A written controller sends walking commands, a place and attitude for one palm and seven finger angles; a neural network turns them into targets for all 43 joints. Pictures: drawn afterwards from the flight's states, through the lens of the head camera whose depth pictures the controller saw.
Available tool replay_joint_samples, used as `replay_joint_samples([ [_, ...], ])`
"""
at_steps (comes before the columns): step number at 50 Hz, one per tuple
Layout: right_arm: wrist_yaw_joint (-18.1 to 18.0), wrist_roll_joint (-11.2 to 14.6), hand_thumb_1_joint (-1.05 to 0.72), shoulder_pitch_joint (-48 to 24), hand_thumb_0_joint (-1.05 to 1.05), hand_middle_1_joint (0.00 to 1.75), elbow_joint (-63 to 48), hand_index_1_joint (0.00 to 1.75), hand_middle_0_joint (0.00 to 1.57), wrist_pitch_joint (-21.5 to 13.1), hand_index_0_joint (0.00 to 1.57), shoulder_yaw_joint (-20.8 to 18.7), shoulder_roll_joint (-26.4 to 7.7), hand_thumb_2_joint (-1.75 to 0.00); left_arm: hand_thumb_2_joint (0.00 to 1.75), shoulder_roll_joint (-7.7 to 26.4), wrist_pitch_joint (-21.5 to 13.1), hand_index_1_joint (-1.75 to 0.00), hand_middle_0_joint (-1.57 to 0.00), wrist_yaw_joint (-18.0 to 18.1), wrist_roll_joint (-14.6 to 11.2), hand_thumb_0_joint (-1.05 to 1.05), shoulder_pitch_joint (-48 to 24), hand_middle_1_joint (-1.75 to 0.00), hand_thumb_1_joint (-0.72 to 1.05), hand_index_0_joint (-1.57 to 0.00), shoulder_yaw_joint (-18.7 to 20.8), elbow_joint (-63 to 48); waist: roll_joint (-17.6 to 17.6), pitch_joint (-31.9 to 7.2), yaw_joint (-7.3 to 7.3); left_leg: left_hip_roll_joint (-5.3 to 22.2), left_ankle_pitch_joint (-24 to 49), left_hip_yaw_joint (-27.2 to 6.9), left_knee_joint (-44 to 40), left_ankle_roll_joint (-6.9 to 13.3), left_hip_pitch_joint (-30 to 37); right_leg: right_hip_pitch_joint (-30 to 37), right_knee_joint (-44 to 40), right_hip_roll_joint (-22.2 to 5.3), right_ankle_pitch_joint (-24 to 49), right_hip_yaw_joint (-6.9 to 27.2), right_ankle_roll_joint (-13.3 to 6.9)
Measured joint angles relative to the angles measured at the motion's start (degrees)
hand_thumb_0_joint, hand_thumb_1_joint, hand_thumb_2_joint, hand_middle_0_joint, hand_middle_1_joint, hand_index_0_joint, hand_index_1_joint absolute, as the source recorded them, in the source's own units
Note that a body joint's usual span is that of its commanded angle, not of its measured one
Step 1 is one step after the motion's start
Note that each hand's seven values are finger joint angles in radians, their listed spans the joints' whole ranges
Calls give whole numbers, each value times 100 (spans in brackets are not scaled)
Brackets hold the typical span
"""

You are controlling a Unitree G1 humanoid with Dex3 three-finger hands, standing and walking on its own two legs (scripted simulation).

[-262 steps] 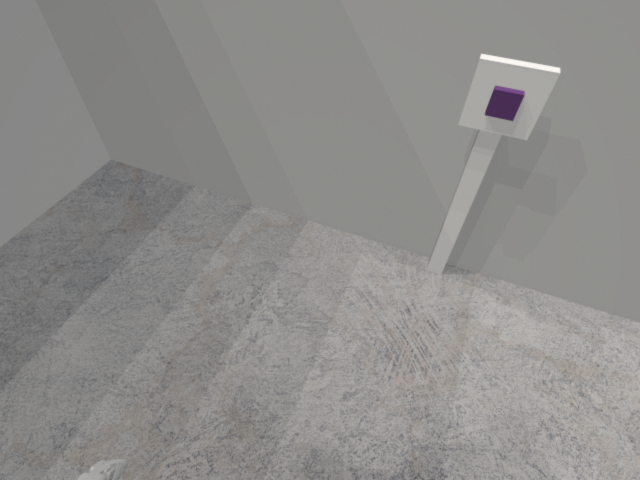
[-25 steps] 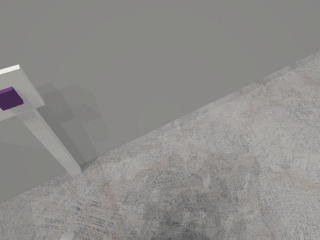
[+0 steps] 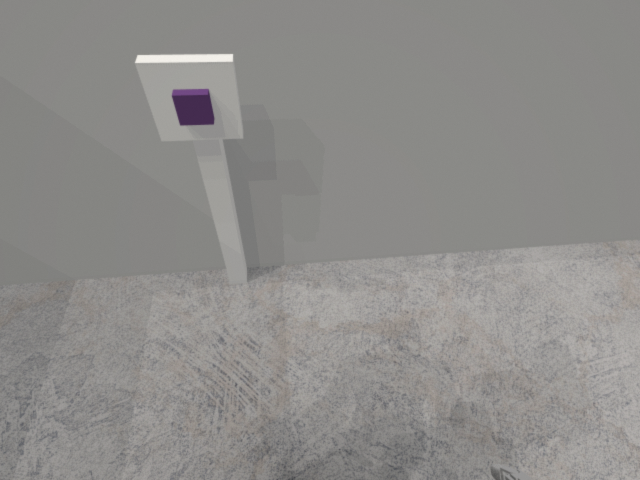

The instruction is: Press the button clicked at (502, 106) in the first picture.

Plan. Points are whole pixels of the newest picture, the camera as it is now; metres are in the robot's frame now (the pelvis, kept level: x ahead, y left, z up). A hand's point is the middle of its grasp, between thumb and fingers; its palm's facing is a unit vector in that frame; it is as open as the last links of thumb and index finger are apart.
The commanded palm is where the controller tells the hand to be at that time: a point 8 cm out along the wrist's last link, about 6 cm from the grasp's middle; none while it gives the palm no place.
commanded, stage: turn to face it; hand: left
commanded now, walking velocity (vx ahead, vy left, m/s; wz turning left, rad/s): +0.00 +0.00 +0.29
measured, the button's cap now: (194, 106) +0.76 +0.33 +0.00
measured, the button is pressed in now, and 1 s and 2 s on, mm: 0 0 0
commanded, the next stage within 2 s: take the last steps up to it in 0.28 s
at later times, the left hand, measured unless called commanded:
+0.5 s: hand out of the picture +0.03 +0.16 -0.14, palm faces +0.19 -0.95 -0.25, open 7.3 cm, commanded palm none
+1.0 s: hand out of the picture -0.04 +0.20 -0.16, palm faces +0.24 -0.96 -0.12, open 7.4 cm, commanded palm none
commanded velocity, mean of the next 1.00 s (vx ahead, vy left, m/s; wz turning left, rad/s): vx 0.19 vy -0.01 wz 0.10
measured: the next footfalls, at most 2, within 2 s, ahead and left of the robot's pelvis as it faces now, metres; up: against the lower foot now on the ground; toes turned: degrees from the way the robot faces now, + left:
right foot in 0.38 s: +0.04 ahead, -0.12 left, +0.00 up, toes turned +1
left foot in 0.86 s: +0.07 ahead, +0.16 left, +0.00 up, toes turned +20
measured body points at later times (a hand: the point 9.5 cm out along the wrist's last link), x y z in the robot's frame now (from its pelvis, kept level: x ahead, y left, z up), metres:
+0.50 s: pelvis -0.01 -0.03 +0.02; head +0.00 -0.06 +0.46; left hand +0.02 +0.21 -0.12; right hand +0.06 -0.26 -0.15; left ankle -0.03 +0.11 -0.67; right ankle +0.00 -0.12 -0.72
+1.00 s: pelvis +0.06 +0.05 +0.02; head +0.06 +0.07 +0.47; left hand -0.05 +0.25 -0.15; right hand +0.15 -0.17 -0.12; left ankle +0.04 +0.14 -0.72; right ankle +0.05 -0.08 -0.65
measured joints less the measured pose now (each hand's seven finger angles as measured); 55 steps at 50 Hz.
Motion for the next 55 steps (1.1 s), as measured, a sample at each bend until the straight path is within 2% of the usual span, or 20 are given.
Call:
replay_joint_samples([
  [2, -37, -9, -91, -41, 1, 30, -28, 30, 20, -80, 20, 58, 92, -90, 90, 89, 137, -30, -20, 32, 2, 1, -19, -30, 91, -20, 38, 110, -36, 6, 26, -13, -176, -34, 96, 127, -27, -410, 980, 185, -537, 500, 77],
  [5, -110, -25, -90, -5, 0, 30, -19, 30, 20, -101, 20, 119, 194, -89, 90, 116, 179, -30, -20, 0, -6, 1, -94, -30, 91, -20, 75, 200, 22, -41, -1, -33, -67, -172, -192, 147, 75, -799, 1821, 393, -257, 850, 122],
  [8, -135, -21, -90, 46, 0, 30, 44, 30, 20, -95, 20, 159, 266, -89, 90, 66, 131, -30, -20, -30, -10, 1, -143, -29, 91, -19, 57, 155, 80, -90, -13, -85, 154, -267, -523, 175, 187, -887, 1829, 487, 19, 988, 166],
  [11, -144, -24, -90, 123, 0, 30, 104, 30, 20, -88, 20, 170, 324, -89, 90, -35, 107, -30, -20, -28, -19, 1, -204, -29, 91, -19, 18, 107, 147, -136, -58, -132, 282, -348, -705, 178, 237, -760, 1399, 580, 2, 1047, 178],
  [16, -142, -49, -90, 277, 0, 30, 218, 30, 20, -37, 20, 137, 353, -89, 90, -267, 40, -30, -20, -10, -47, 1, -340, -29, 91, -19, -65, 43, 283, -180, -193, -195, 311, -477, -639, 99, 147, -246, 202, 779, 17, 1029, 116],
  [18, -141, -36, -90, 361, 0, 30, 274, 30, 20, -12, 20, 111, 336, -89, 90, -356, -41, -30, -20, -3, -53, 1, -358, -30, 91, -20, -103, 4, 325, -213, -217, -233, 254, -518, -470, 36, 35, 107, -589, 847, 472, 978, 87],
  [19, -137, -13, -90, 410, 0, 30, 297, 30, 20, -5, 20, 90, 318, -89, 90, -398, -100, -30, -20, 6, -41, 1, -355, -30, 91, -20, -124, -8, 350, -236, -217, -250, 188, -538, -305, -6, -63, 259, -964, 860, 705, 959, 1],
  [21, -144, 9, -90, 477, 1, 30, 379, 30, 20, 55, 20, 36, 240, -89, 90, -548, -174, -30, -20, 17, -5, 1, -383, -30, 91, -20, -183, 24, 528, -219, -246, -235, -494, -658, 321, -37, -304, 275, -921, 916, 692, 826, -299],
  [23, -128, -21, -90, 582, 1, 30, 479, 30, 20, 140, 20, -2, 196, -89, 90, -648, -219, -30, -20, 4, 2, 1, -320, -30, 91, -20, -224, 30, 557, -278, -231, -267, -853, -692, 1268, -42, -606, 374, -1046, 887, 675, 730, -454],
  [26, -64, -75, -90, 743, 1, 30, 621, 30, 20, 142, 20, -50, 147, -89, 90, -712, -287, -30, -21, 37, 4, 0, -165, -30, 92, -20, -198, 112, 539, -369, -218, -135, -550, -595, 2329, -84, -913, 623, -1471, 862, 843, 623, -473],
  [28, -38, -97, -90, 848, 1, 30, 691, 30, 20, 107, 20, -75, 130, -89, 90, -691, -355, -30, -21, 30, 13, 0, -42, -30, 93, -20, -190, 199, 511, -422, -220, 1, -302, -528, 2542, -127, -977, 768, -1719, 847, 941, 553, -470],
  [31, -21, -112, -91, 965, 1, 30, 795, 30, 20, 66, 20, -96, 114, -90, 90, -681, -447, -30, -21, 10, 28, 0, 173, -30, 93, -20, -199, 346, 479, -486, -190, 192, -80, -456, 2387, -167, -950, 946, -2004, 834, 1026, 453, -453],
  [34, -17, -105, -91, 989, 1, 30, 890, 30, 20, 40, 19, -89, 126, -90, 90, -692, -505, -30, -20, -12, 50, 0, 410, -30, 92, -20, -210, 529, 433, -518, -113, 328, -106, -364, 1876, -171, -834, 1082, -2174, 815, 1047, 389, -411],
  [39, -7, -70, -91, 828, 1, 30, 911, 30, 20, -55, 19, -25, 236, -90, 90, -694, -484, -30, -20, -48, 81, 0, 792, -30, 92, -20, -197, 905, 290, -502, 67, 364, -343, -139, 774, -80, -538, 1221, -2190, 742, 926, 357, -266],
  [43, -47, -47, -91, 678, 1, 30, 790, 30, 20, -306, 19, 63, 342, -90, 90, -688, -378, -30, -20, -68, 34, 1, 1093, -30, 91, -20, -165, 1192, 221, -488, 109, 300, -59, 120, -407, 16, 18, 1127, -1583, 677, 474, 394, -108],
  [44, -79, -56, -91, 618, 1, 30, 780, 30, 20, -380, 19, 68, 413, -90, 90, -671, -317, -30, -20, -78, 21, 1, 1114, -30, 91, -20, -159, 1264, 129, -455, 85, 252, 0, 179, -291, 67, 8, 957, -1105, 608, 186, 489, -150],
  [46, -149, -65, -91, 603, 0, 30, 727, 30, 20, -494, 20, 88, 537, -90, 90, -658, -174, -30, -20, -87, 34, 1, 1087, -30, 91, -20, -159, 1357, 46, -431, 26, 228, -93, 305, -153, 144, 100, 417, 214, 648, -265, 745, -264],
  [49, -275, -45, -94, 764, 0, 30, 705, 30, 20, -580, 20, 63, 555, -89, 90, -631, -138, -30, -20, -143, 57, 1, 872, -30, 91, -20, -122, 1341, 45, -448, -113, 172, -54, 394, -544, 179, 472, -377, 1583, 678, 95, 826, -336],
  [51, -301, -39, -94, 938, -1, 30, 793, 30, 20, -603, 20, 95, 562, -89, 90, -585, -180, -30, -20, -170, 68, 1, 651, -30, 91, -20, -89, 1215, 43, -457, -147, 107, 34, 414, -893, 195, 733, -765, 1846, 633, 490, 829, -305],
  [55, -316, -18, -93, 1336, 0, 30, 1040, 30, 20, -610, 20, 158, 653, -89, 90, -509, -234, -30, -20, -181, 64, 1, 169, -29, 91, -19, -29, 895, 26, -469, -163, -22, 106, 455, -1428, 205, 1187, -1317, 1810, 535, 1080, 913, -204],
])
